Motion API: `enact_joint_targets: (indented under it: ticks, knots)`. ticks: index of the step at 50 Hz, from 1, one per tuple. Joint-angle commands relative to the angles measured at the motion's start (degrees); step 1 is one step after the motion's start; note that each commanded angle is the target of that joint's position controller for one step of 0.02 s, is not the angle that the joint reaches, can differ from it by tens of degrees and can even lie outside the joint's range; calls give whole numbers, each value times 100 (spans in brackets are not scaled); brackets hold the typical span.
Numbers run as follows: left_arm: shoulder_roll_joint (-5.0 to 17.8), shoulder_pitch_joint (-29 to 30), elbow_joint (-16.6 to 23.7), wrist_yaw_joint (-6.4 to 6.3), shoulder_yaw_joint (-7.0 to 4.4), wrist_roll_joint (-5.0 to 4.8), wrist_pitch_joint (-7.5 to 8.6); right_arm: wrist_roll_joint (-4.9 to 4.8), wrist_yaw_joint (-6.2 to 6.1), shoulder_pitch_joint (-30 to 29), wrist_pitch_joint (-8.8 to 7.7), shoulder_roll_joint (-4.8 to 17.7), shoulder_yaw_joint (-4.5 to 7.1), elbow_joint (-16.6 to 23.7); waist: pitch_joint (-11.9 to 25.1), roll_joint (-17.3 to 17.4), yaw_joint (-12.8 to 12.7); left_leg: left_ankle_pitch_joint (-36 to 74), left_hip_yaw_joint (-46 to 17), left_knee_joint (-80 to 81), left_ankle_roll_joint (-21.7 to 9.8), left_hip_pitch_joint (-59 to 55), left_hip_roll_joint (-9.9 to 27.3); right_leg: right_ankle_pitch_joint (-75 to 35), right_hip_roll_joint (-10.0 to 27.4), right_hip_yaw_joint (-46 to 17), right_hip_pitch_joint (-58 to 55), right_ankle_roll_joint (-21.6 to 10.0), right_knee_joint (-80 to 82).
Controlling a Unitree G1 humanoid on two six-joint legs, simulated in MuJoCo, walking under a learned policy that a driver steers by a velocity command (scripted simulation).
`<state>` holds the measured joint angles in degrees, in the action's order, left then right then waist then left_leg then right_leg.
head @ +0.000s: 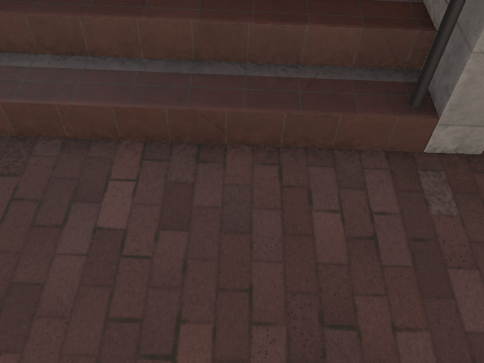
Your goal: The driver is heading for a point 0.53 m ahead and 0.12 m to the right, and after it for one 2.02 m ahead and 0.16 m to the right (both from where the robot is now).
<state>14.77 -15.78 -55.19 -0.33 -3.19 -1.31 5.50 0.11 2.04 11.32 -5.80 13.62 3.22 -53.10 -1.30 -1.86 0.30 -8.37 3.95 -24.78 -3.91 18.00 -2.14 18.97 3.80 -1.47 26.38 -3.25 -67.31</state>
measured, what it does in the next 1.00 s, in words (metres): walks ahead: right foot, then left foot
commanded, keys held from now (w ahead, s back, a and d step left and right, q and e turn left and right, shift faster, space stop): w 0.52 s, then no key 0.48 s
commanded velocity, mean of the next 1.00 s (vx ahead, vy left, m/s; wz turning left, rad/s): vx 0.36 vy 0.00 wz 0.00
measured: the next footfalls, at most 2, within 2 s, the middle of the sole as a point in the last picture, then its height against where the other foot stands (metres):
right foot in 0.42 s outside the picture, level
left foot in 0.88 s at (218, 323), level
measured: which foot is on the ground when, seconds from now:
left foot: down 0.00-0.44, up 0.46-0.86, down 0.88-1.00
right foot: up 0.00-0.40, down 0.42-1.00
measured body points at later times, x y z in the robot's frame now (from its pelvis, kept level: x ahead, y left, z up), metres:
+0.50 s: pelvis +0.28 -0.06 -0.01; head +0.32 -0.07 +0.44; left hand +0.45 +0.19 -0.12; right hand +0.26 -0.32 -0.16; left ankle +0.11 +0.08 -0.66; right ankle +0.37 -0.15 -0.74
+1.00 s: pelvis +0.46 -0.04 -0.01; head +0.48 -0.02 +0.44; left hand +0.52 +0.22 -0.16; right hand +0.59 -0.28 -0.13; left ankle +0.55 +0.07 -0.74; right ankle +0.41 -0.15 -0.74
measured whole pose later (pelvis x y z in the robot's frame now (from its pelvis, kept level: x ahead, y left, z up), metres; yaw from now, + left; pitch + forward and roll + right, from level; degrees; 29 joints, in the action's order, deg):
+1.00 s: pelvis +0.46 -0.04 -0.01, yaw -1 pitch +1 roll +0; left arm 13.4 -11.6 -58.2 -1.5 -2.0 0.1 1.5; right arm 0.9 -0.8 5.8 -1.9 11.4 2.4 -54.8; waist -0.9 -1.6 -1.8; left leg -7.5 2.1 -29.5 -1.5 23.4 0.3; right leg 23.2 0.1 1.1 12.6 0.0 -33.7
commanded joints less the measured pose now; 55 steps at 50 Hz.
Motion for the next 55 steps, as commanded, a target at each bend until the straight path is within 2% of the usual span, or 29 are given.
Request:
enact_joint_targets:
  ticks: [1, 3, 6, 10, 15, 18, 20, 21, 22, 23, 24, 25, 26, 27, 29, 31, 34, 39, 42, 43, 44, 45, 46, 47, 49, 51, 52, 53, 55]
  knots:
    - [256, -356, 229, -52, -121, 20, -70, 29, -3, 82, -100, 509, 77, 156, 297, 641, -168, 549, -1568, 1631, -937, -666, 1472, -516, 513, -224, 711, 14, 178]
    - [317, 0, 366, -75, -153, 63, -119, 26, -76, 288, -108, 694, 115, 61, 102, 537, -141, 887, -1353, 1772, -984, -681, 1465, -960, 554, -194, 1096, 131, 637]
    - [290, 624, 572, -58, -163, 108, -104, 6, -181, 608, -52, 748, 113, -49, -20, 465, 8, 1181, -1118, 1818, -892, -985, 1411, -1803, 533, -153, 1554, 254, 1579]
    - [157, 1392, 781, 26, -97, 71, -55, -48, -234, 958, -10, 799, 103, -168, -175, 499, 251, 1066, -788, 1868, -722, -1197, 1269, -2589, 311, 65, 1359, 250, 2822]
    - [162, 2141, 1077, 191, -27, 12, 12, -85, -259, 1410, 110, 856, 140, -414, -422, 505, 464, 1196, -805, 1531, -727, -2110, 1595, -2195, 150, 138, 1569, 145, 3562]
    - [325, 1981, 1126, 277, -64, -4, 69, -107, -293, 1300, 182, 955, 197, -442, -274, 643, 228, 2110, -812, 1062, -600, -2432, 1764, -1596, -14, 229, 1050, -76, 3815]
    - [668, 830, 801, 252, -249, 28, 85, -113, -294, 1018, 228, 974, 198, -374, 425, 716, -418, 3837, -536, -203, -405, -2213, 1468, -1553, -405, 538, -691, -326, 3972]
    - [1012, -265, 502, 203, -386, 71, 81, -63, -287, 967, 227, 814, 123, -277, 1176, 500, -833, 3264, -326, -1602, -218, -1283, 1161, -1742, 14, 71, -2444, -607, 3758]
    - [1588, -1080, 335, 170, -532, 162, 48, -20, -224, 1612, 123, 186, -68, -205, 2125, -788, -710, 763, -75, -3995, 221, 1136, 231, -1016, 1555, -2457, -4876, -1512, 3966]
    - [1225, -1110, 312, 177, -396, 113, 29, -79, -181, 1568, -36, 224, -84, -286, 2524, -1178, -717, -2377, -917, -4986, 203, 2022, -108, -603, 1964, -4077, -5172, -1720, 4878]
    - [897, -619, 378, 169, -285, 69, 37, -242, -153, 1032, -133, 753, 62, -130, 1685, -870, -666, -2168, -1088, -5390, 78, 2548, 284, -376, 1744, -3321, -4494, -1382, 4965]
    - [695, -76, 518, 160, -215, 73, 34, -287, -169, 610, -166, 822, 73, -7, 1060, -479, -509, -1628, -887, -5210, 16, 2541, 612, -671, 1532, -2483, -3555, -1178, 5097]
    - [519, 306, 561, 186, -155, 118, 42, -215, -212, 401, -141, 767, 103, 19, 615, -117, -324, -1200, -775, -4813, 27, 2303, 830, -1070, 1302, -1903, -2659, -1072, 5327]
    - [374, 546, 584, 207, -101, 180, 71, -148, -257, 476, -55, 700, 148, -13, 374, -177, -91, -968, -790, -4479, 55, 1875, 981, -1811, 1094, -1435, -2024, -959, 5481]
    - [342, 540, 478, 232, -81, 219, 101, -102, -304, 844, 111, 399, 131, -128, 321, -213, 151, -930, -711, -4175, 175, 1277, 971, -3386, 937, -828, -1427, -994, 5557]
    - [511, 444, 359, 169, -100, 250, 113, -49, -340, 787, 181, 348, 140, -75, 271, -202, 261, -619, -622, -3711, 317, 1286, 900, -4604, 859, -363, -1261, -1054, 5536]
    - [572, 447, 289, 47, -84, 232, 31, 13, -328, 247, 211, 264, 96, 89, 317, -229, 190, 332, -503, -2314, 403, 1129, 824, -4930, 600, 169, -1254, -870, 5462]
    - [677, 122, 17, -16, -82, 167, -93, -17, -270, -456, 258, 346, 64, 223, 401, -279, -112, 965, -486, -1035, 380, 696, 590, -4283, 704, 109, -1737, -809, 5269]
    - [639, 257, -81, -48, -81, 74, -175, 49, -244, -399, 224, 478, 102, 205, 394, -234, 46, 787, -465, -388, 181, 372, 491, -3859, 757, -80, -1974, -655, 4686]
    - [566, 187, -119, -57, -61, 55, -192, 85, -252, -168, 200, 593, 149, 101, 487, -89, 146, 1422, -459, 84, 79, -96, 454, -3470, 547, -77, -1968, -456, 4355]
    - [474, -63, -133, -67, -34, 147, -174, 127, -290, 48, 184, 934, 232, 34, 737, 268, 71, 3478, -834, 24, -70, -825, 852, -2855, 188, 82, -1741, -181, 3880]
    - [129, -845, -291, -47, 43, 234, -132, 160, -329, 55, 213, 1069, 224, 21, 1175, 989, -387, 4787, -1450, -391, -656, -2047, 1538, -1035, -214, 234, -840, 106, 3350]
    - [-61, -951, -407, -65, 121, 212, -176, 98, -324, 166, 281, 590, 117, -58, 1472, 1384, -222, 4454, -1870, -326, -1179, -2197, 1979, 492, -338, 243, -638, 321, 2840]
    - [141, -570, -324, -90, 77, 140, -275, 53, -299, 87, 329, 339, 34, -84, 1339, 1263, -157, 3365, -2065, -47, -1217, -1816, 1967, 996, -327, 173, -593, 392, 2803]
    - [276, -185, -274, -179, 31, 111, -500, 75, -294, -437, 401, 463, 22, 18, 973, 1026, -284, 1341, -2033, 350, -861, -992, 1749, 549, -198, 105, -788, 375, 3275]
    - [265, -187, -342, -195, 48, 213, -669, 29, -306, -969, 454, 583, 51, 136, 637, 939, -446, -439, -1507, 571, -303, -9, 1264, -310, -148, 104, -1515, 256, 4127]
    - [328, -180, -364, -176, 50, 232, -690, -2, -318, -1019, 478, 554, 57, 140, 369, 778, -371, -1229, -1157, 615, -78, 123, 975, -132, -97, 111, -1347, 179, 4295]
    - [434, -120, -417, -166, 25, 196, -657, 1, -328, -933, 473, 510, 55, 111, 101, 468, -226, -1254, -906, 527, 47, -28, 739, 188, -128, 143, -1031, 125, 4271]
    - [312, -97, -491, -163, 46, 184, -548, -8, -351, -716, 414, 485, 64, -33, 166, 295, -167, -79, -857, 171, 5, -465, 682, -129, -96, 122, -987, 144, 4370]
Velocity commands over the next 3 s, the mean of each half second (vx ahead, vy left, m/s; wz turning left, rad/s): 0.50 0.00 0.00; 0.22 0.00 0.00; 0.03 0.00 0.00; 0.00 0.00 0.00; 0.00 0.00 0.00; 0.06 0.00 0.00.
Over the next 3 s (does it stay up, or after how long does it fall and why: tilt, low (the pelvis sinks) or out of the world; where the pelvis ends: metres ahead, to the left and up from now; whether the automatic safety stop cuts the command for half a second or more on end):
stays up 0.53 -0.03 -0.01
